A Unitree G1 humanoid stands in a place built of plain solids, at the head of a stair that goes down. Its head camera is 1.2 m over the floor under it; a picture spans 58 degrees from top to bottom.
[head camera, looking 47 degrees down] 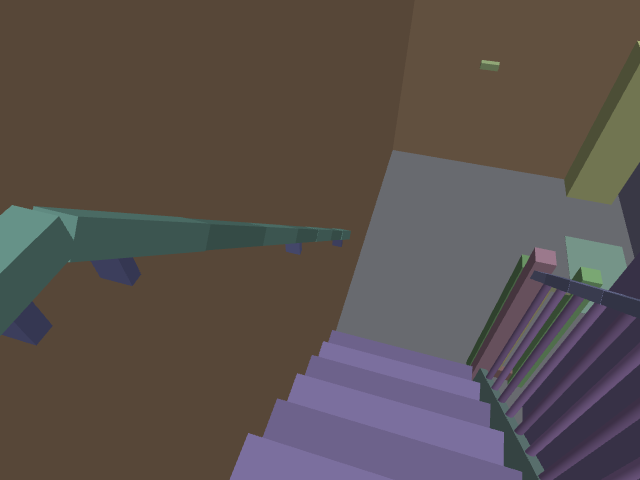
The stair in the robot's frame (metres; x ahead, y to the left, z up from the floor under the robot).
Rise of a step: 0.21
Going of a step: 0.21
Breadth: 0.90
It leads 17 degrees to the right of straight ahead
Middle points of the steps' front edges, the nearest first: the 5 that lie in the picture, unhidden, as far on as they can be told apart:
0.56 -0.26 -0.43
0.76 -0.33 -0.64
0.97 -0.39 -0.85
1.17 -0.45 -1.06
1.38 -0.51 -1.28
